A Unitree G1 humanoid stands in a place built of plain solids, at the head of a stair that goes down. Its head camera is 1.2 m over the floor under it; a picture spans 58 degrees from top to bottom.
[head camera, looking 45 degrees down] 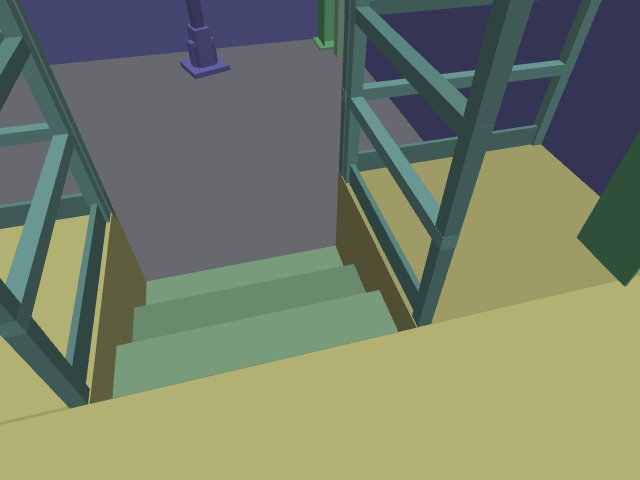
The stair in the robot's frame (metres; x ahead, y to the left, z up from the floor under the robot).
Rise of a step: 0.17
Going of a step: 0.30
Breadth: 1.02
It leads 15 degrees to the left of straight ahead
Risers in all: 4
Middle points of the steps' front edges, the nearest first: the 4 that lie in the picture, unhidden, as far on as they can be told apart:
0.67 0.17 0.00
0.96 0.25 -0.17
1.25 0.32 -0.34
1.54 0.40 -0.51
